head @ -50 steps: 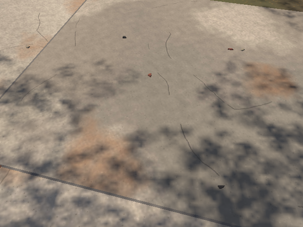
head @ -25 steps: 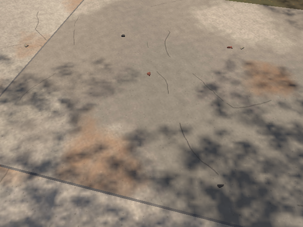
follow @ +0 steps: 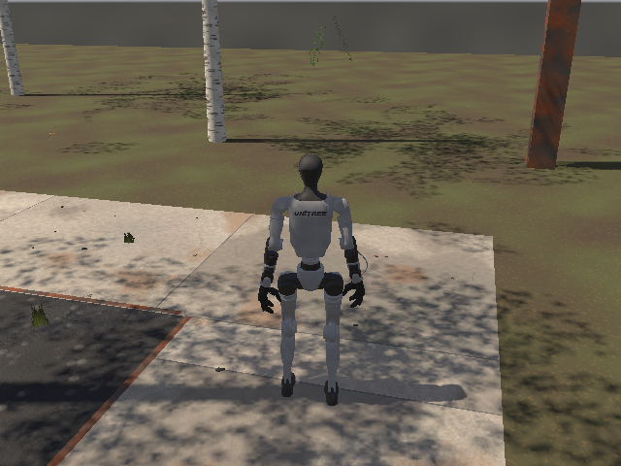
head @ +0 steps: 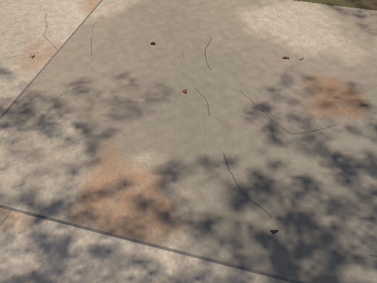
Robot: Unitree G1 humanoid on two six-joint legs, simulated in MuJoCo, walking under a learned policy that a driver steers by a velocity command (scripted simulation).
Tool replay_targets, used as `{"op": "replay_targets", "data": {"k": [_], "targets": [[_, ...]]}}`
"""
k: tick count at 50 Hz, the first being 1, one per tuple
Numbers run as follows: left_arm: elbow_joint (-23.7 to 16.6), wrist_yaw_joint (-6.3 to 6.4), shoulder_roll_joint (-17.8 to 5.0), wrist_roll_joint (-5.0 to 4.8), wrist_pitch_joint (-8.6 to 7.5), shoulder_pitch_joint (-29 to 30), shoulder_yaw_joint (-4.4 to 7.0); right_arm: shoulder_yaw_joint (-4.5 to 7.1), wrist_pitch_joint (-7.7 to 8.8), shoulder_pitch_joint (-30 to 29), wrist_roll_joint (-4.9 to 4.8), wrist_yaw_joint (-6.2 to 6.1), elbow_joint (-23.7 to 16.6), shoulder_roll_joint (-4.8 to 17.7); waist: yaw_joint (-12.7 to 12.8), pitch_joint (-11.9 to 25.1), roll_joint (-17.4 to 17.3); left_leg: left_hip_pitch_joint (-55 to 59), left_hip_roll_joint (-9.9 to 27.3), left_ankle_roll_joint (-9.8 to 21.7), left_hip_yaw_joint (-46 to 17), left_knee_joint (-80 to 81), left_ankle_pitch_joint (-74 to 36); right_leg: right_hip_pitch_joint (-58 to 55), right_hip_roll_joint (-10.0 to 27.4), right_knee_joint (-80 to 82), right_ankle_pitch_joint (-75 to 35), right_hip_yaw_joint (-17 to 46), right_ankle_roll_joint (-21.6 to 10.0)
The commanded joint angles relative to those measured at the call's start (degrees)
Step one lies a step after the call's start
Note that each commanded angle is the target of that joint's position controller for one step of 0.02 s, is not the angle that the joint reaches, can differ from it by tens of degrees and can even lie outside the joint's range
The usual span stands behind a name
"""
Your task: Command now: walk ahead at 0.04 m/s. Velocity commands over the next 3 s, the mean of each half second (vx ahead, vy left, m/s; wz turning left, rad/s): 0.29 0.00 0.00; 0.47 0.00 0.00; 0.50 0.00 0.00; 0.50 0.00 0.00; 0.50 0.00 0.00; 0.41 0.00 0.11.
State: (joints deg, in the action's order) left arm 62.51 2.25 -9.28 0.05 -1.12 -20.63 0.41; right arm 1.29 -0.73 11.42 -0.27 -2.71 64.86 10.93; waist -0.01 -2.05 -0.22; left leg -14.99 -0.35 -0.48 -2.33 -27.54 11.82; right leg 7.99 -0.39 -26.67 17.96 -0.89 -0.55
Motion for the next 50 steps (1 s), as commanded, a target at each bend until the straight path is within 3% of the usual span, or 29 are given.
{"op": "replay_targets", "data": {"k": [1,3,4,6,7,8,10,13,14,15,16,17,18,19,21,23,28,33,36,37,38,39,40,41,42,43,44,46,50], "targets": [[0.31,0.20,-4.18,-0.02,-0.12,-6.75,0.71,0.61,0.26,3.00,0.05,-0.17,-0.60,4.62,0.02,-0.12,0.68,5.03,0.60,2.10,-0.21,3.12,-2.18,6.19,1.37,6.64,-0.81,1.27,-0.91],[-0.11,0.61,-6.59,-0.65,0.17,-6.60,1.59,0.98,0.33,3.24,-0.45,-0.27,-0.62,5.20,0.34,-2.75,2.93,0.52,-2.34,2.57,2.77,-0.68,15.71,8.04,2.01,7.78,16.91,3.53,-3.36],[-0.70,0.78,-7.76,-0.95,0.09,-6.82,2.00,1.08,0.79,2.18,-0.45,-0.16,-1.32,5.32,0.94,-5.11,4.22,-3.85,-2.71,3.00,3.30,-3.09,20.70,8.90,4.44,9.72,24.68,7.14,-5.36],[-0.93,0.73,-11.43,-1.61,-0.88,-9.24,3.38,0.67,2.80,-1.36,-0.71,0.75,-3.56,3.27,2.61,-8.25,10.14,-11.87,-2.05,2.99,5.59,-13.93,14.17,6.38,14.76,16.95,31.72,20.88,-11.01],[-1.39,0.66,-12.37,-1.58,-1.40,-8.61,3.91,0.68,3.80,-2.77,-0.85,1.29,-4.44,3.35,2.78,-10.16,10.42,-14.92,0.71,3.53,4.07,-18.75,12.02,6.50,19.20,19.05,29.97,25.99,-13.44],[-1.91,0.49,-11.77,-1.19,-1.93,-7.80,3.90,0.81,4.61,-3.41,-1.22,1.79,-5.16,3.62,2.36,-11.09,9.68,-17.88,2.45,4.24,2.80,-21.14,14.07,5.25,20.67,19.25,26.11,27.34,-14.09],[-3.14,-0.09,-10.64,-1.61,-2.50,-5.47,3.82,1.04,5.89,-2.85,-1.95,2.45,-5.95,4.17,0.89,-10.42,8.19,-16.89,3.92,5.39,2.55,-14.66,16.11,2.45,18.50,17.12,17.58,22.21,-11.59],[-4.48,-0.68,-11.05,-2.09,-2.02,-2.86,3.80,2.56,6.24,9.61,-1.70,2.80,-0.58,4.70,-4.25,-4.40,5.40,10.14,-2.59,3.87,8.81,-1.39,2.33,13.04,9.60,7.43,6.12,9.83,-7.53],[-5.52,-0.86,-9.96,-1.81,-2.46,-0.48,3.32,3.57,6.10,16.85,-1.56,2.73,0.97,6.68,-7.70,-1.90,0.63,18.21,1.62,5.31,1.35,2.08,4.02,18.08,6.04,-4.77,-2.56,5.17,-5.41],[-7.64,-0.96,-5.18,-1.30,-3.42,0.03,2.09,5.29,6.16,25.24,-1.66,2.48,1.59,13.94,-9.54,2.45,-15.77,27.26,15.73,12.23,-22.69,12.06,10.61,29.21,-1.14,-26.76,1.98,-2.97,-1.20],[-8.78,-1.00,-4.24,-2.18,-4.55,0.91,1.94,4.28,7.03,25.96,-0.42,2.97,1.65,12.48,-8.44,3.45,-15.81,26.23,23.26,17.83,-41.01,18.77,16.87,36.00,-2.36,-41.42,12.70,4.05,-1.63],[-9.53,-1.39,-6.18,-3.33,-5.34,2.20,2.35,3.04,7.83,19.38,-0.27,3.01,-0.11,9.28,-5.13,-1.89,-8.26,22.59,23.56,16.88,-36.99,18.13,18.07,40.85,1.68,-47.92,9.35,7.22,-3.51],[-9.56,-1.83,-6.94,-3.35,-5.81,3.07,2.46,2.24,8.16,14.43,-0.26,3.30,-1.96,7.05,-3.46,-3.60,-4.87,19.72,20.56,14.68,-28.80,18.11,15.34,41.16,4.35,-48.08,3.24,6.95,-4.79],[-9.41,-1.87,-7.58,-2.62,-6.11,3.51,2.93,1.75,8.15,11.55,-0.18,3.70,-3.04,6.63,-2.16,-4.40,-2.76,17.51,18.02,12.93,-22.26,18.87,9.56,40.28,6.22,-44.93,-1.66,6.03,-5.18],[-9.32,-2.26,-9.05,-1.79,-5.69,4.16,4.03,0.84,7.45,11.94,0.14,3.74,-3.21,4.65,-1.22,-3.81,-4.00,15.31,13.43,10.12,-12.00,19.36,-2.97,35.65,7.85,-39.10,-6.42,4.03,-4.58],[-9.70,-2.77,-7.15,-1.66,-4.79,5.76,3.87,0.72,6.88,15.14,0.27,3.03,-2.60,5.43,-1.31,-3.66,-3.93,15.08,12.18,10.42,-7.68,19.70,-11.50,35.61,7.76,-35.92,-8.38,1.82,-2.91],[-15.44,-3.22,-5.02,-1.41,-4.53,20.46,2.48,1.02,6.14,16.29,0.53,1.51,-4.05,8.63,-3.61,-6.30,-3.37,10.90,11.05,10.82,-2.64,22.45,-15.05,33.65,5.82,-15.78,-17.86,-1.02,-0.52],[-18.54,-4.69,-6.46,-1.94,-4.95,27.51,2.17,1.69,5.90,19.51,-0.63,1.26,-3.31,9.26,-3.74,-7.68,-4.02,16.53,13.84,10.32,-0.75,21.42,-17.92,30.47,3.91,-5.93,-19.91,-1.34,-2.75],[-17.93,-5.09,-9.91,-1.83,-5.37,22.03,3.66,2.54,5.15,17.48,-0.19,1.24,-4.09,11.18,1.07,-1.38,-6.49,21.97,14.89,8.49,0.84,11.47,-41.58,20.11,0.35,-4.88,-15.38,-3.03,-5.62],[-15.66,-4.82,-12.11,-1.92,-5.28,13.85,4.92,2.63,4.62,16.31,0.16,1.31,-4.45,11.35,5.49,3.78,-7.37,20.91,13.48,7.45,2.33,1.79,-50.25,9.78,-1.75,-5.12,-14.47,-4.28,-7.08],[-12.63,-4.31,-14.74,-1.99,-4.94,3.45,6.23,2.26,4.43,15.07,0.44,1.48,-5.36,10.77,10.28,9.79,-6.98,12.76,11.03,5.60,3.57,-11.53,-46.91,-5.80,0.27,-5.56,-15.04,-1.77,-9.11],[-10.77,-3.81,-20.50,-0.26,-4.68,-5.61,7.58,0.54,5.05,20.68,0.85,2.22,-6.67,4.56,8.77,20.35,4.90,-8.73,3.48,2.62,4.88,-34.87,-21.96,-29.54,15.99,-4.69,-7.39,21.50,-16.90],[-9.91,-4.05,-18.35,-0.25,-4.44,-6.67,6.67,-0.59,6.80,22.66,-0.39,2.85,-5.58,1.31,7.41,28.30,13.73,-18.94,-3.95,1.67,-2.36,-49.90,18.50,-35.56,24.40,8.29,1.24,46.08,-21.83],[-10.30,-4.21,-14.54,-0.76,-4.70,-1.35,5.41,1.00,8.25,16.56,-2.06,3.11,-7.50,6.83,7.00,19.15,10.67,-24.93,-0.03,3.29,-5.93,-54.82,17.34,-28.09,21.65,10.84,3.81,41.43,-18.16],[-11.53,-4.15,-11.95,-0.79,-4.90,4.51,4.59,1.45,8.86,10.77,-2.96,2.91,-9.56,8.94,5.38,11.14,7.03,-26.01,3.05,4.20,-3.70,-53.85,12.75,-17.91,19.77,11.78,-0.31,31.48,-15.74],[-12.04,-4.49,-10.30,-0.39,-5.34,9.03,3.95,1.73,8.82,8.23,-2.44,2.36,-10.08,8.83,3.01,6.38,1.67,-23.36,5.88,4.28,-2.53,-49.84,8.00,-7.68,17.64,13.70,-7.19,24.03,-14.38],[-12.06,-4.75,-8.69,0.15,-5.82,11.25,3.48,2.38,8.05,8.60,-1.50,1.86,-9.88,8.56,0.65,4.76,1.65,-19.28,8.00,4.42,-2.58,-45.99,5.39,-1.23,15.22,15.14,-10.86,18.60,-13.06],[-10.80,-5.02,-7.92,0.26,-5.96,10.95,3.25,2.32,6.33,11.56,-1.12,1.59,-9.30,5.62,-1.68,3.19,3.50,-14.93,9.24,4.24,-2.31,-42.08,4.24,4.95,13.08,18.29,-11.64,13.83,-13.21],[-8.84,-3.41,-11.40,0.23,-6.03,6.50,3.86,2.94,5.35,3.65,-0.28,1.29,-12.56,6.81,-1.20,-0.99,2.70,-22.46,10.57,1.90,-1.26,-31.35,-3.88,5.90,12.80,21.88,-13.88,9.96,-14.36]]}}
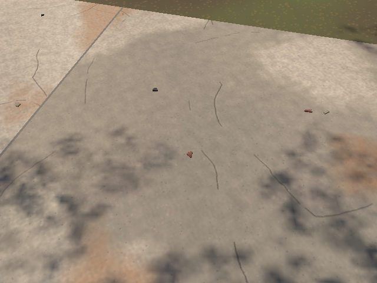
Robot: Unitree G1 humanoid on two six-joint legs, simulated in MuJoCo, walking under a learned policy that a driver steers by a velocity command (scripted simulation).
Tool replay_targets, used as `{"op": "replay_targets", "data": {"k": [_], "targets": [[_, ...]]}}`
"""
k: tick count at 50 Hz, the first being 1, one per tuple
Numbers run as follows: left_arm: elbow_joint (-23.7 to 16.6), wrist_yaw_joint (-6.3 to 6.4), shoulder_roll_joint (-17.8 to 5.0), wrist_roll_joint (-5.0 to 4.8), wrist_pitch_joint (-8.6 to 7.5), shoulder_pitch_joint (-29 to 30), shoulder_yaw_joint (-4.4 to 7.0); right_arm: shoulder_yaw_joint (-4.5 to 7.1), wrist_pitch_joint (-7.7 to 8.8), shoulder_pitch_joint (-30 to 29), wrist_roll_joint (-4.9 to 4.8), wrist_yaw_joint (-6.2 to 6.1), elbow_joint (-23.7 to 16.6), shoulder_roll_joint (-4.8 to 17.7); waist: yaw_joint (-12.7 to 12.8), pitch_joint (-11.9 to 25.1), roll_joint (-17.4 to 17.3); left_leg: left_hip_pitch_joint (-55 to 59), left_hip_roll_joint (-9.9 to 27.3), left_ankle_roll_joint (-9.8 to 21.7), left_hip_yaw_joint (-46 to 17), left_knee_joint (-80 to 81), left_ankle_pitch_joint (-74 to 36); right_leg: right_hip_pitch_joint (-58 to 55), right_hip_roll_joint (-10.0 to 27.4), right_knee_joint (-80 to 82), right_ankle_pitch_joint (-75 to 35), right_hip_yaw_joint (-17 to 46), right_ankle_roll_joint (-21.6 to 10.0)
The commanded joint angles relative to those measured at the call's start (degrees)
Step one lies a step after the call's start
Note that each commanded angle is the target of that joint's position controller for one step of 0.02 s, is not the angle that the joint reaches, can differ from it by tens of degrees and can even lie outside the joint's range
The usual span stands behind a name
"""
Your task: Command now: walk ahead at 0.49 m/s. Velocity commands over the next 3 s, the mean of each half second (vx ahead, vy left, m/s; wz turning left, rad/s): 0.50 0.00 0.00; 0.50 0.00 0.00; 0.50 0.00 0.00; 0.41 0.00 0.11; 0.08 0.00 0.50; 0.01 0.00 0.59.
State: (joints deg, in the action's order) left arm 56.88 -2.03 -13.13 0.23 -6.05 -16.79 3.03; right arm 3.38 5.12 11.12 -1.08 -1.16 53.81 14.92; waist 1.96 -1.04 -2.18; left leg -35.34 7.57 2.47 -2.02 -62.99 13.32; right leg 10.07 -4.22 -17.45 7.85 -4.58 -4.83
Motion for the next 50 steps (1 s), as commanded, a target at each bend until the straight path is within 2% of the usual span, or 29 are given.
{"op": "replay_targets", "data": {"k": [1,6,10,13,14,15,16,17,18,19,20,21,23,24,26,29,33,36,38,41,42,43,44,45,46,47,48,49,50], "targets": [[-2.94,1.29,-7.90,0.01,-0.92,1.42,1.31,0.93,-0.39,1.46,0.72,-0.15,-2.31,2.94,-2.53,-2.32,4.45,-4.02,2.57,-1.48,-1.38,7.80,-8.78,2.43,16.46,12.83,-4.42,13.02,-9.74],[-1.71,2.29,-9.07,-0.90,-0.19,-3.79,1.44,0.21,0.42,-9.35,0.34,1.04,-5.15,1.48,0.88,-3.22,4.74,-1.38,-0.88,-2.05,1.93,25.64,-20.50,-1.03,14.41,12.45,-5.78,7.95,-7.05],[0.21,2.47,-9.45,-1.36,0.82,-7.82,1.79,-0.19,0.79,-15.11,-0.19,2.37,-7.61,1.99,2.41,-4.61,4.89,-3.30,-1.96,-1.05,1.62,31.56,-17.12,-9.59,17.62,9.04,-6.66,8.39,-6.63],[0.36,2.72,-10.52,-1.44,1.75,-7.02,2.39,0.39,1.36,-13.31,-0.34,3.15,-8.18,4.07,0.05,-2.89,6.30,1.11,-3.54,1.15,2.41,34.07,-10.47,-14.24,19.73,4.03,-14.96,9.00,-5.18],[-0.02,2.74,-10.90,-1.39,2.05,-5.62,2.47,1.15,1.52,-9.23,-0.31,3.14,-7.25,5.54,-2.57,-0.27,7.06,7.56,-5.39,2.20,4.04,34.86,-9.04,-14.28,18.84,-0.93,-24.64,7.90,-4.28],[-0.39,2.70,-9.81,-1.19,2.37,-4.76,2.04,2.57,1.55,-0.15,-0.19,2.87,-4.39,7.95,-6.87,5.14,6.43,19.62,-7.26,3.78,5.49,35.44,-9.46,-11.90,15.80,-11.47,-31.82,5.54,-2.83],[-1.78,2.69,-7.74,-0.35,2.38,-5.04,1.01,3.96,1.51,10.99,0.52,2.37,-1.90,12.37,-10.56,13.86,1.69,37.61,1.26,7.46,-4.09,33.79,-9.72,-0.89,12.36,-28.86,-21.55,2.75,-0.70],[-2.17,1.95,0.30,-0.31,1.09,-12.16,-1.29,5.06,1.15,16.36,0.91,2.58,-0.15,17.15,-7.19,21.63,-13.81,58.36,14.71,16.98,-32.16,39.88,1.31,23.23,1.32,-50.28,12.67,2.71,3.38],[-1.56,1.79,-4.48,-1.67,-0.41,-9.40,-0.32,3.33,1.20,15.56,0.66,2.68,-0.44,11.34,-8.58,22.41,-10.72,58.71,14.93,16.22,-39.87,45.80,5.86,30.26,2.26,-58.44,24.08,11.35,2.48],[-3.40,1.66,-8.51,-3.02,-1.36,-3.92,0.71,2.42,1.39,10.24,0.48,2.58,-1.47,8.59,-7.86,13.90,-7.94,51.83,13.02,13.15,-30.85,45.99,2.85,34.39,5.42,-60.11,20.32,11.22,1.31],[-4.24,2.03,-8.71,-2.98,-1.62,-0.45,0.73,1.79,1.42,5.23,0.75,2.53,-2.80,6.88,-6.19,9.58,-2.99,43.51,10.93,11.63,-23.19,46.88,-3.60,32.69,8.65,-57.85,14.96,9.54,1.08],[-4.43,2.40,-8.26,-2.05,-1.36,1.33,1.12,1.32,1.48,2.13,1.19,2.74,-3.13,5.27,-4.58,5.84,-0.68,35.90,8.82,10.91,-17.88,48.65,-8.83,30.32,10.52,-53.95,11.57,8.77,1.31],[-3.97,2.53,-6.14,-1.52,0.23,-0.72,1.38,0.74,1.70,1.29,1.74,3.02,-2.47,3.40,-1.72,4.28,-2.31,29.02,6.13,10.19,-12.44,51.91,-11.70,24.39,12.52,-49.52,8.24,8.92,1.46],[-3.77,2.58,-4.95,-1.49,0.87,-1.38,1.30,0.86,1.79,2.22,1.54,2.93,-1.90,3.88,-1.20,3.61,-2.15,27.50,5.76,10.67,-10.80,53.17,-12.81,23.77,12.76,-47.82,7.76,8.48,1.77],[-4.75,2.71,-4.57,-1.17,1.61,1.04,1.37,1.33,1.94,3.84,1.37,2.34,-1.05,5.87,-0.95,1.57,-1.31,26.23,5.89,11.42,-8.58,55.17,-14.96,26.25,13.27,-43.52,4.61,7.99,2.80],[-6.86,2.62,-4.61,-0.64,1.70,7.50,1.51,1.49,1.44,6.23,1.19,1.30,-0.18,6.66,-2.26,-0.35,-0.53,27.89,5.29,10.80,-5.85,56.61,-15.52,30.75,13.26,-33.87,-3.95,7.63,4.17],[-8.76,1.87,-3.44,-0.96,1.23,15.16,0.94,1.45,1.00,9.36,0.66,0.73,0.88,7.08,-4.55,-2.15,-1.21,28.71,3.26,8.87,-1.51,57.23,-14.20,28.32,10.94,-21.07,-13.24,5.25,4.31],[-10.27,1.09,-3.45,-1.34,0.98,19.96,0.56,1.60,0.47,12.49,0.31,0.64,2.40,7.39,-6.16,-3.71,-1.23,32.84,4.70,8.74,-1.06,55.98,-13.50,28.50,9.80,-16.20,-12.97,4.55,3.92],[-11.46,0.37,-3.86,-1.52,0.64,22.05,0.47,1.86,-0.11,13.57,0.15,0.46,3.25,7.65,-6.26,-4.48,-1.48,36.72,6.55,8.39,-1.40,54.00,-14.66,29.42,9.55,-14.02,-10.31,4.91,2.86],[-11.55,-0.32,-5.96,-1.60,0.10,19.39,1.16,2.45,-0.90,12.16,-0.04,0.17,3.36,8.80,-3.50,-2.53,-2.77,40.13,8.12,6.91,-1.43,48.83,-24.52,23.50,7.75,-11.86,-4.35,3.74,0.58],[-10.34,-0.25,-7.38,-1.47,-0.01,14.75,1.97,2.53,-1.18,10.70,-0.08,0.14,3.02,9.12,-0.62,0.37,-3.34,39.70,7.05,5.99,-0.16,43.47,-34.12,16.21,5.77,-11.10,-3.61,1.96,-0.49],[-7.24,0.05,-9.88,-1.31,0.03,5.24,3.43,2.05,-1.47,9.97,0.10,0.16,2.65,7.89,3.63,5.89,-2.41,36.40,3.92,4.45,2.15,32.69,-39.17,3.37,4.28,-10.94,-4.46,0.94,-2.08],[-4.90,0.58,-14.25,-0.63,0.12,-5.54,4.73,1.10,-1.52,10.66,1.03,0.15,1.30,6.04,6.78,14.41,3.87,24.26,0.27,2.25,4.87,14.59,-24.93,-14.69,14.06,-12.37,-5.08,12.28,-5.73],[-3.41,0.30,-18.33,-0.51,0.36,-9.37,5.43,-1.25,-0.16,17.88,1.04,0.86,1.01,-2.27,2.81,21.75,19.53,1.36,-10.97,-1.42,3.25,-5.53,13.97,-33.38,26.81,-4.82,5.63,40.68,-15.41],[-3.74,0.25,-12.80,-0.96,0.32,-8.73,3.83,-0.10,1.32,14.45,-0.38,1.19,1.52,3.34,4.64,21.33,14.68,-5.42,-8.95,-0.49,-4.76,-13.11,19.78,-32.71,26.11,0.08,12.33,46.03,-14.18],[-4.77,0.47,-10.22,-1.07,0.08,-3.32,3.04,0.78,2.22,8.71,-1.65,1.34,-0.31,6.66,4.00,12.91,12.05,-9.54,-5.90,0.62,-3.93,-14.33,15.39,-25.57,24.34,0.61,10.14,37.28,-11.31],[-6.01,0.54,-8.66,-0.73,-0.02,1.54,2.44,0.84,2.44,5.41,-1.52,0.94,-1.00,6.85,2.32,8.67,6.96,-7.63,-2.72,0.88,-2.43,-11.87,9.75,-17.02,22.27,1.79,4.49,30.19,-9.75],[-6.39,0.39,-7.02,-0.18,-0.13,4.68,1.96,1.29,2.13,3.81,-0.57,0.53,-1.15,6.54,0.62,5.21,4.99,-4.87,-0.87,0.70,-1.90,-8.08,6.33,-9.24,20.30,3.43,-0.78,25.08,-8.92],[-6.25,0.27,-5.64,0.41,-0.31,5.78,1.49,1.53,1.36,5.01,-0.20,0.40,-0.92,5.69,-1.41,4.44,6.01,-0.97,0.65,0.78,-2.40,-5.65,4.16,-4.71,18.75,5.09,-3.26,21.66,-8.26]]}}
Over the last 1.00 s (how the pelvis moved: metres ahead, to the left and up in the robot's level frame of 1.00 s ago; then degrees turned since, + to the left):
0.42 -0.02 0.01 0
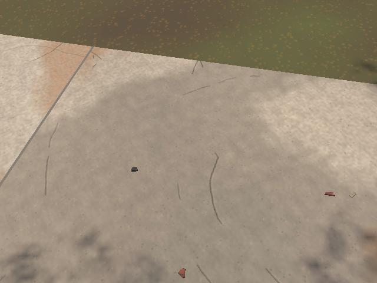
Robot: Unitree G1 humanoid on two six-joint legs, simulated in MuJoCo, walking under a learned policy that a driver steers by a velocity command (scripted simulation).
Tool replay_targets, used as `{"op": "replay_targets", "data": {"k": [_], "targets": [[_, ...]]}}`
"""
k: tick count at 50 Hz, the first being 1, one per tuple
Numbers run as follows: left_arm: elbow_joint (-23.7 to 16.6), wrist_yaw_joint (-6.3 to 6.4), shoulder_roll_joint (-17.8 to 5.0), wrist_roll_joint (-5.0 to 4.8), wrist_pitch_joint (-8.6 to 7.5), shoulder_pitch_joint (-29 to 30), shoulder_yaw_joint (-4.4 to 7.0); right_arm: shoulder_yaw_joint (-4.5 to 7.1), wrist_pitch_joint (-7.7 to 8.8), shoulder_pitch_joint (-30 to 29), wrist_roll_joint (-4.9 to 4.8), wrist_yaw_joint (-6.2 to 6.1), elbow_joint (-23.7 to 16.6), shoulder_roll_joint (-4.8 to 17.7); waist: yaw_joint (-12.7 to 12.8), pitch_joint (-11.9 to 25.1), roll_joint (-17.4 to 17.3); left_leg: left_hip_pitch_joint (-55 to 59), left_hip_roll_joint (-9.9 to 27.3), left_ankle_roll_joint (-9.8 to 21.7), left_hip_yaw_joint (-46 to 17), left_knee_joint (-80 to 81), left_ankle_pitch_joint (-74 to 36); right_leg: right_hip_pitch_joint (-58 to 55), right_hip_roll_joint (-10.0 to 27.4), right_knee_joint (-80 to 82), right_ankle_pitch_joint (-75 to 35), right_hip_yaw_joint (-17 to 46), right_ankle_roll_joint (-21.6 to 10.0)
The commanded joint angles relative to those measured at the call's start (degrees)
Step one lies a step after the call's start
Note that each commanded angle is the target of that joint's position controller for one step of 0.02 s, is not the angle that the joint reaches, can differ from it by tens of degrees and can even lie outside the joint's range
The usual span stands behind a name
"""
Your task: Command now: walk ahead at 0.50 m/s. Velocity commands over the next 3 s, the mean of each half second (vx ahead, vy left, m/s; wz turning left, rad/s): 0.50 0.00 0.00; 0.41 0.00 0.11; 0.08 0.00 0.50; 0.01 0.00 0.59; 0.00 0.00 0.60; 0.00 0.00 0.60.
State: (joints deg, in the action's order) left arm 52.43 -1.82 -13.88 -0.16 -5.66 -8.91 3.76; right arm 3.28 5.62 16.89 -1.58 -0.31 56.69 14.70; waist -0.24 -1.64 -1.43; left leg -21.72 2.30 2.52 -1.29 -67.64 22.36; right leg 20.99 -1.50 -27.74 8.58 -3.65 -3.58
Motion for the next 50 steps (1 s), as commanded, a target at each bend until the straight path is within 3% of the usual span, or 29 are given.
{"op": "replay_targets", "data": {"k": [1,3,5,7,11,16,19,20,21,22,23,24,25,26,27,29,31,34,38,42,45,46,47,48,49,50], "targets": [[-1.33,-0.06,-4.52,0.82,-0.80,-2.39,0.67,1.56,0.07,0.37,0.35,-0.49,-3.53,4.47,-0.09,4.63,5.79,-12.47,6.28,0.62,-3.01,0.85,-5.75,-13.28,15.33,16.99,-4.70,18.98,-9.63],[-0.28,0.33,-6.02,0.44,-1.05,-4.20,0.99,1.50,-0.96,-0.06,0.52,-0.65,-3.78,3.06,-0.76,2.83,5.35,-12.93,6.86,-0.12,-2.30,4.90,-7.65,-10.86,14.96,19.46,-6.82,15.91,-10.43],[0.44,1.10,-7.70,0.42,-1.01,-5.96,1.37,1.67,-1.28,-4.27,1.03,-0.75,-5.30,3.46,-0.19,1.04,4.21,-16.83,7.09,-1.28,-2.08,10.73,-12.95,-11.41,14.99,20.99,-8.42,14.08,-10.66],[1.02,1.71,-7.91,0.24,-0.65,-7.57,1.34,1.68,-1.21,-8.04,1.29,-0.51,-6.47,3.23,0.64,0.17,4.12,-18.76,6.79,-1.95,-1.71,17.26,-19.45,-12.68,14.09,21.55,-9.45,11.75,-9.69],[2.26,2.17,-8.19,-0.33,-0.29,-10.97,1.23,1.01,-0.77,-15.71,0.91,0.32,-8.41,2.00,3.02,-1.58,4.60,-16.16,4.34,-2.03,0.80,29.74,-28.60,-13.74,12.03,21.98,-9.08,7.29,-7.71],[4.80,2.37,-8.82,-0.76,0.91,-15.54,1.60,0.40,-0.21,-22.78,0.31,1.85,-11.28,2.37,4.96,-3.84,4.71,-17.97,2.89,-0.79,1.18,36.72,-25.02,-22.83,15.49,18.46,-10.74,7.38,-7.46],[4.95,2.69,-10.01,-0.93,1.71,-14.20,2.16,1.03,0.31,-20.08,0.17,2.54,-11.44,4.51,2.10,-1.78,6.31,-11.93,0.98,1.45,2.34,38.91,-18.89,-26.36,17.06,13.13,-21.85,7.41,-5.93],[4.61,2.73,-10.36,-1.02,1.96,-12.72,2.25,1.83,0.42,-15.42,0.33,2.47,-10.23,5.98,-0.77,1.21,6.96,-4.53,-1.01,2.54,4.12,39.73,-18.22,-25.96,16.02,7.86,-31.58,6.18,-5.02],[4.24,2.71,-9.17,-0.92,2.21,-11.87,1.79,3.26,0.39,-6.03,0.53,2.15,-7.20,8.51,-5.03,6.74,6.04,8.38,-2.32,4.19,5.01,40.11,-19.41,-22.65,12.98,-2.64,-36.31,3.92,-3.50],[2.87,2.72,-7.32,0.00,2.20,-12.20,0.87,4.52,0.31,4.82,1.31,1.58,-4.88,12.75,-8.37,15.24,0.25,26.68,7.49,7.90,-6.17,38.30,-20.39,-10.40,9.50,-20.36,-22.05,1.39,-1.41],[2.52,2.00,0.84,0.10,0.84,-19.16,-1.47,5.22,0.04,8.56,1.37,1.81,-3.41,16.72,-4.49,22.54,-15.18,45.57,20.49,17.49,-34.14,45.10,-10.09,12.73,-1.71,-40.53,17.33,2.46,2.33],[3.08,1.67,-4.67,-1.27,-0.60,-15.77,-0.31,3.57,0.02,8.10,0.97,1.85,-3.69,11.09,-6.37,22.27,-10.68,44.99,19.76,16.32,-39.32,49.88,-3.65,19.43,0.17,-47.99,24.44,10.48,1.42],[1.28,1.51,-7.98,-2.58,-1.49,-10.20,0.57,2.78,0.23,2.76,0.86,1.66,-4.71,8.62,-5.73,13.76,-8.21,37.80,17.85,13.46,-30.53,50.57,-5.71,23.47,3.21,-49.16,20.17,9.73,0.38],[0.67,1.88,-7.98,-2.53,-1.71,-7.05,0.60,2.22,0.33,-1.89,1.21,1.62,-5.89,7.13,-4.04,9.37,-3.34,29.29,15.69,11.93,-23.49,51.85,-11.05,21.65,6.33,-46.72,14.71,8.15,0.19],[0.56,2.28,-7.61,-1.63,-1.41,-5.52,1.02,1.75,0.44,-4.89,1.73,1.80,-6.22,5.50,-2.39,5.74,-1.46,21.60,13.67,11.12,-18.52,53.61,-15.97,19.11,8.09,-42.93,11.36,7.53,0.42],[1.08,2.45,-5.40,-1.16,0.14,-7.81,1.20,1.20,0.71,-5.78,2.30,2.04,-5.73,3.89,0.52,4.53,-3.13,14.62,11.45,10.55,-13.61,56.89,-18.74,13.14,9.96,-38.70,8.23,7.86,0.55],[0.85,2.61,-3.92,-0.97,1.19,-7.38,1.12,1.52,0.95,-4.17,1.91,1.68,-4.80,5.37,1.24,2.81,-2.69,11.95,11.17,11.35,-10.77,59.34,-20.31,13.49,10.60,-34.67,6.44,7.20,1.34],[-1.31,2.66,-4.31,-0.24,1.53,-1.18,1.30,1.94,0.76,-1.55,1.83,0.58,-3.80,7.30,0.22,0.48,-1.40,12.87,11.01,11.33,-8.17,61.38,-21.78,18.65,10.82,-25.65,-2.04,6.93,2.95],[-3.22,1.89,-3.10,-0.38,1.10,6.13,0.77,1.81,0.33,1.43,1.29,-0.07,-2.71,7.48,-1.76,-1.10,-1.96,13.74,8.49,9.02,-2.97,61.82,-22.51,17.09,8.76,-12.46,-13.11,4.95,3.31],[-5.34,0.99,-2.70,-0.03,0.31,12.34,0.17,1.66,-1.08,5.42,1.09,-0.40,-0.68,7.48,-3.49,-2.03,-2.19,15.87,7.77,7.76,-1.93,55.38,-35.51,11.73,4.73,-3.68,-14.43,3.46,3.47],[-5.44,0.72,-6.05,0.22,-0.39,9.75,1.05,2.26,-2.17,3.79,0.60,-0.98,-1.11,8.87,-0.92,0.72,-4.50,19.79,8.94,5.55,-5.49,47.68,-39.81,6.73,3.17,0.50,-11.27,5.14,1.90],[-4.14,0.96,-7.49,0.52,-0.62,5.40,1.65,2.41,-2.40,1.76,0.39,-1.17,-1.91,9.11,1.58,2.81,-4.65,19.63,7.77,4.28,-5.69,43.31,-41.77,1.06,2.41,3.01,-13.20,4.53,0.98],[-2.51,1.47,-10.47,1.11,-0.88,-0.48,2.66,2.14,-2.39,1.29,0.60,-1.20,-2.94,8.10,3.75,7.02,-2.61,16.46,4.14,2.08,-4.29,35.37,-39.58,-9.23,4.24,3.91,-24.33,4.91,-0.49],[-1.97,2.10,-14.85,2.49,-0.87,-7.28,3.45,1.04,-2.14,2.31,1.86,-1.14,-5.22,4.49,4.47,16.28,5.61,3.50,-1.19,-0.85,-1.60,18.62,-18.69,-28.26,15.99,-2.45,-47.78,14.13,-4.63],[-2.69,2.01,-15.45,1.81,0.26,-7.71,3.12,-0.52,-1.97,12.11,1.18,-1.03,-4.07,-0.73,1.78,26.75,18.62,-10.93,-7.03,-3.64,-0.74,0.43,21.42,-43.01,30.53,-3.60,-56.83,28.68,-13.91],[-4.17,1.97,-11.72,0.98,1.30,-6.86,2.28,1.10,-2.34,11.51,-0.01,-0.99,-3.55,5.68,3.29,29.09,13.37,-12.05,-4.00,-3.87,-5.87,-5.65,20.20,-38.37,27.70,0.53,-40.86,29.88,-13.45]]}}
Over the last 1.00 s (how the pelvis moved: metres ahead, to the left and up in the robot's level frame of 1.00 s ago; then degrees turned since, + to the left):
0.57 0.00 -0.01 -1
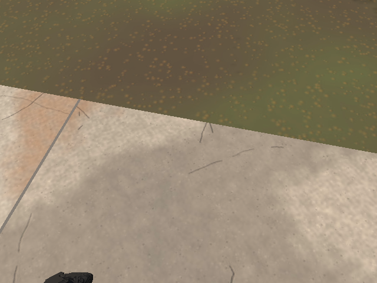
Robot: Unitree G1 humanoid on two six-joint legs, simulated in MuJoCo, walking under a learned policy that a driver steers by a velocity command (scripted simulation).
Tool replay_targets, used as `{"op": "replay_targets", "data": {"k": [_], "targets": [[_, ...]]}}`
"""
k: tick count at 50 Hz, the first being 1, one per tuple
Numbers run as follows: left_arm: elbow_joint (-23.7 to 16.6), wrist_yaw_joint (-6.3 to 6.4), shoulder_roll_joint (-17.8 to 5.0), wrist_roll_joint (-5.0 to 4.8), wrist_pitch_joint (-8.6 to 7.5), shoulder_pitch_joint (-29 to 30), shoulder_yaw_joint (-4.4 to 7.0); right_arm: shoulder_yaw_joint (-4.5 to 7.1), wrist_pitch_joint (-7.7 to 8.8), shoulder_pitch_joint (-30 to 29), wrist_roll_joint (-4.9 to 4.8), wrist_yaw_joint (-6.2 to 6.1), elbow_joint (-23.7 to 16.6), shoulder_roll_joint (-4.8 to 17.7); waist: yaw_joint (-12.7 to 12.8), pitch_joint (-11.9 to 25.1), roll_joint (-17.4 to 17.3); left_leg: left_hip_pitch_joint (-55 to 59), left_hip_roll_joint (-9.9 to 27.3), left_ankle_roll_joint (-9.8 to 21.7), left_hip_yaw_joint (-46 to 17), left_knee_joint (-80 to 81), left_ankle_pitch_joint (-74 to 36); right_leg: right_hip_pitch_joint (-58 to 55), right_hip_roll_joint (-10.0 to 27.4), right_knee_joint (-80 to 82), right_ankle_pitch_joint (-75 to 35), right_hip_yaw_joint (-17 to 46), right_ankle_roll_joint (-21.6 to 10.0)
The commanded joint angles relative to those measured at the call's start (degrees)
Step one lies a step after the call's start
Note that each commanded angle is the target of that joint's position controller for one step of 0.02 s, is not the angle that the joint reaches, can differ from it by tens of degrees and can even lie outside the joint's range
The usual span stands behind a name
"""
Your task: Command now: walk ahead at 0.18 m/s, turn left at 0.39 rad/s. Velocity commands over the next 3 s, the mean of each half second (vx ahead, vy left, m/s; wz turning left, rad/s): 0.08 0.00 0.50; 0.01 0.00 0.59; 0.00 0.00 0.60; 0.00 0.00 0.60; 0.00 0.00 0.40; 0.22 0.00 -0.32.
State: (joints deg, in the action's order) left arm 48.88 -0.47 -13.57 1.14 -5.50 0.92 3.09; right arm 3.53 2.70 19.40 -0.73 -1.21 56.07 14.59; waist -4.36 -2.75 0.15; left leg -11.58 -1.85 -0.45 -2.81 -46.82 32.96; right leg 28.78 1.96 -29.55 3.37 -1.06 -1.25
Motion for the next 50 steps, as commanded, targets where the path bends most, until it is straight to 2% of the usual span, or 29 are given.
{"op": "replay_targets", "data": {"k": [1,2,3,5,8,13,16,18,19,20,21,22,23,24,25,27,32,35,38,40,42,43,44,45,46,47,48,49,50], "targets": [[-1.51,0.98,-9.53,-0.67,1.72,-12.42,2.20,1.74,-0.17,3.53,-1.69,-0.39,-4.52,7.93,6.94,22.17,8.73,-26.49,2.48,-1.12,-2.09,-27.42,5.15,-38.94,21.50,5.03,-23.98,21.10,-13.51],[-1.67,1.37,-8.05,-0.72,2.14,-8.81,1.66,1.89,-1.38,0.84,-1.43,-0.97,-5.15,7.22,5.77,15.71,6.15,-26.94,4.60,-1.75,-0.50,-25.88,1.43,-30.41,18.80,8.06,-15.01,16.85,-11.97],[-1.82,1.57,-7.07,-0.40,2.48,-5.92,1.33,2.35,-2.86,0.43,-0.83,-1.53,-5.37,6.89,4.29,11.74,6.31,-24.37,6.26,-2.19,-0.39,-24.39,-1.53,-22.02,17.46,10.98,-6.91,13.66,-11.33],[-1.80,1.66,-7.51,0.96,2.73,-2.50,1.57,2.54,-4.89,1.68,-0.41,-1.94,-6.36,4.90,2.17,7.92,8.66,-17.51,6.39,-2.28,1.50,-22.39,-6.01,-10.34,15.24,15.96,1.00,7.98,-11.38],[-1.25,2.41,-8.63,0.69,2.59,-1.94,2.01,2.84,-5.41,0.17,-0.12,-1.82,-8.50,4.43,1.85,7.64,7.87,-17.01,7.17,-1.80,2.29,-15.55,-10.40,-10.09,16.17,17.61,-0.07,3.82,-12.57],[-1.01,3.43,-11.11,-0.38,4.06,-1.26,2.74,2.79,-5.52,-5.23,-0.06,-0.07,-11.60,5.26,2.83,8.74,7.02,-11.50,6.87,-0.70,4.70,-2.67,-15.42,-13.03,17.42,17.46,0.68,-1.05,-11.40],[-0.51,3.11,-12.20,-1.47,5.08,-1.99,3.09,3.18,-5.94,-6.15,0.02,0.93,-12.86,6.10,2.68,8.09,6.93,-8.62,5.90,0.99,6.29,4.98,-14.97,-16.23,18.39,14.66,2.47,-1.97,-9.47],[0.13,2.93,-11.49,-2.36,5.85,-2.66,3.06,3.65,-5.94,-3.39,0.40,1.26,-12.12,6.42,1.15,8.05,5.38,-2.26,3.57,3.57,8.00,14.81,-19.97,-15.39,16.40,8.94,6.51,-4.20,-5.75],[1.37,2.62,-9.46,-2.37,6.33,-5.51,2.75,4.43,-5.82,-1.56,0.84,0.95,-11.84,8.58,1.02,6.61,0.29,1.65,4.63,6.06,3.33,22.01,-25.65,-11.71,12.99,1.02,11.23,-7.20,-1.71],[0.26,1.98,-6.15,-0.35,6.46,-6.37,2.04,5.82,-5.68,-0.74,0.97,-0.20,-12.94,15.30,3.50,5.27,-16.83,8.16,18.65,11.85,-16.44,26.58,-44.22,2.48,5.01,-17.72,27.03,-13.21,4.34],[-2.78,2.44,-6.94,0.09,6.04,-0.83,2.36,5.77,-4.59,-1.91,2.43,0.01,-14.75,17.99,2.19,5.31,-18.34,4.57,24.00,20.66,-26.82,29.17,-44.10,10.73,-1.23,-29.54,35.63,-4.01,5.69],[-3.36,2.68,-8.76,-0.62,6.01,1.87,2.91,5.37,-3.17,-2.97,2.86,0.42,-14.95,15.96,1.68,6.15,-11.67,4.04,21.36,19.75,-22.99,29.84,-40.23,11.78,-0.71,-34.85,32.17,1.23,4.60],[-2.90,2.94,-9.18,-1.35,6.01,0.51,3.23,5.17,-2.17,-5.69,2.07,0.29,-15.31,15.12,3.57,5.98,-9.53,4.19,18.66,16.36,-18.74,29.48,-38.04,12.62,-0.12,-35.39,26.39,2.75,3.54],[-1.36,3.48,-9.56,-1.00,6.05,-1.25,3.58,4.69,-1.94,-8.54,1.04,0.05,-16.14,13.24,4.57,6.79,-6.95,4.46,16.74,13.47,-16.33,28.71,-35.84,12.22,0.66,-35.00,22.63,3.68,3.27],[-1.01,3.77,-10.17,-0.57,6.05,-1.91,3.90,4.15,-2.07,-10.26,0.35,-0.24,-16.61,11.85,5.17,6.85,-7.28,3.33,15.93,12.51,-14.90,28.48,-36.84,11.10,0.65,-34.90,20.09,3.90,3.42],[-1.06,3.54,-9.44,-0.78,5.65,-2.51,3.96,3.49,-2.21,-9.45,0.62,-0.79,-16.90,10.43,5.46,8.64,-7.24,3.53,14.55,12.76,-13.97,28.11,-39.76,8.73,-0.49,-35.31,16.78,4.11,3.71],[-2.06,3.11,-7.55,-1.23,5.05,-0.56,3.15,3.92,-2.69,-7.70,0.17,-1.55,-17.26,11.81,3.85,8.26,-7.82,6.43,13.29,13.01,-16.10,27.28,-35.73,7.05,-1.75,-21.36,14.50,5.34,5.15],[-2.25,2.46,-7.93,-1.44,4.76,-0.51,2.93,4.21,-3.20,-8.61,0.38,-1.39,-18.05,12.74,3.34,7.61,-8.77,3.27,12.77,13.66,-18.41,27.06,-33.15,1.86,-2.69,-15.23,15.26,5.40,5.61],[-2.35,1.84,-8.82,-1.72,4.14,-1.87,3.00,4.16,-3.65,-9.96,0.36,-0.92,-18.90,12.82,3.37,7.95,-9.32,2.29,12.27,13.72,-21.67,25.58,-36.41,-2.58,-3.65,-10.47,16.93,5.62,5.20],[-2.31,1.29,-9.26,-1.87,3.59,-3.61,3.05,3.99,-4.03,-11.04,0.09,-0.87,-19.54,12.68,4.05,8.59,-9.75,3.02,11.59,12.99,-23.92,23.91,-39.86,-5.69,-4.09,-5.30,16.40,5.65,4.53],[-1.37,0.71,-9.73,-1.75,3.09,-7.96,3.31,3.66,-4.63,-13.18,-0.62,-1.19,-20.44,12.27,6.92,9.01,-9.03,1.11,8.74,9.93,-23.58,20.92,-38.62,-13.73,-3.65,7.46,6.76,4.52,3.13],[-0.88,0.75,-12.24,-1.17,3.16,-10.19,4.02,3.17,-4.80,-12.32,-0.51,-1.42,-20.90,10.58,6.79,10.10,-5.73,-4.01,5.91,7.05,-21.26,16.87,-30.45,-21.09,2.02,10.25,1.01,7.92,1.12],[-1.43,1.27,-15.74,-0.37,3.82,-9.95,4.58,2.26,-4.83,-8.63,0.20,-1.29,-20.68,6.60,3.66,11.08,8.64,-13.11,-2.02,3.56,-11.41,3.29,-8.53,-27.91,14.64,10.72,-10.72,19.07,-3.72],[-1.74,1.06,-16.78,1.45,4.01,-9.25,4.53,3.48,-4.19,-8.54,-0.25,-1.07,-22.46,10.26,3.29,8.43,17.52,-23.04,-6.10,1.12,-6.27,-7.25,6.05,-24.89,22.36,11.92,-17.54,30.69,-13.60],[-3.57,1.27,-13.78,1.03,3.81,-6.40,3.76,4.68,-3.90,-7.60,0.19,-0.84,-21.19,14.48,2.99,7.37,11.25,-23.73,-2.14,-0.42,-7.47,-16.54,2.78,-23.78,21.99,11.62,-17.05,27.08,-14.88],[-4.25,1.58,-11.20,0.42,3.88,-3.92,3.16,5.25,-4.17,-7.05,-0.20,-0.68,-20.00,15.12,2.29,6.46,8.35,-23.87,-1.40,-1.27,-6.66,-19.75,-1.34,-22.98,17.95,10.68,-14.90,20.59,-12.12],[-4.86,1.81,-10.38,-0.20,4.06,-2.71,2.86,5.11,-4.86,-6.27,-0.28,-0.88,-18.90,13.57,2.01,5.77,6.84,-24.29,-0.72,-2.33,-5.76,-21.64,-4.31,-22.97,14.70,10.36,-11.18,16.01,-9.88],[-4.90,2.12,-10.07,-0.87,4.21,-2.69,2.67,4.73,-5.34,-6.71,-0.17,-0.80,-19.17,12.29,2.75,4.62,7.20,-25.73,-0.21,-3.35,-5.23,-23.43,-6.89,-23.01,13.97,10.49,-11.52,13.87,-9.87],[-4.77,2.46,-10.24,-0.86,4.51,-3.47,2.52,4.26,-5.55,-7.44,-0.44,-0.52,-19.69,10.82,3.22,4.18,7.43,-25.25,0.16,-3.98,-3.63,-23.05,-8.53,-22.26,12.79,11.09,-11.94,11.06,-10.05]]}}
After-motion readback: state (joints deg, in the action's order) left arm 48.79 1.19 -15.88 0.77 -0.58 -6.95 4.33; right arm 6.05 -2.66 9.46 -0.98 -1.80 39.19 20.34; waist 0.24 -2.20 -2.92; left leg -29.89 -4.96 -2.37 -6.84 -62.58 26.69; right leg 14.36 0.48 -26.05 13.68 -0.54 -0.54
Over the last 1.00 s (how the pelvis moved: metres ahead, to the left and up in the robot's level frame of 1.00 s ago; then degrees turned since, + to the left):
0.53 0.02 -0.01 5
